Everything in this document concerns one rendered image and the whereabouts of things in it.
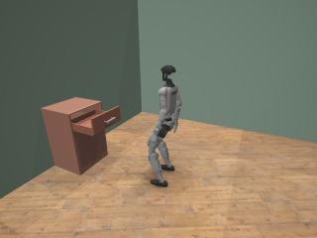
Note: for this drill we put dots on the right robot upper arm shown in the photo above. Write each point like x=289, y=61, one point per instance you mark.
x=178, y=99

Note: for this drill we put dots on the robot right hand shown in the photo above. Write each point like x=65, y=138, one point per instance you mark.
x=175, y=128

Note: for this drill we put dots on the left robot thigh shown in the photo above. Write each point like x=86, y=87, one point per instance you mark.
x=161, y=134

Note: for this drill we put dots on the handle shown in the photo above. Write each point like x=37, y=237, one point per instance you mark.
x=111, y=120

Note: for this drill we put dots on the robot left forearm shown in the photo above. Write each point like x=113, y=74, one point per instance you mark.
x=161, y=119

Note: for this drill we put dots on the left robot upper arm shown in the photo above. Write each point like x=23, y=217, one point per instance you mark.
x=162, y=94

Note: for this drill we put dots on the robot right forearm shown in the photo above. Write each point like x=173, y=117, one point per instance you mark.
x=176, y=113

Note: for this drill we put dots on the cabinet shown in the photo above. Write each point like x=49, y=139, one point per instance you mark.
x=73, y=151

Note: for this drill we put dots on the left robot foot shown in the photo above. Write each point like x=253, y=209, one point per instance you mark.
x=156, y=182

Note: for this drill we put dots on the robot left hand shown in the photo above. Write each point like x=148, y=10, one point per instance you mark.
x=152, y=138

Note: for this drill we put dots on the drawer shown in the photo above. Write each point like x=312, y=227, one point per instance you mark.
x=92, y=122

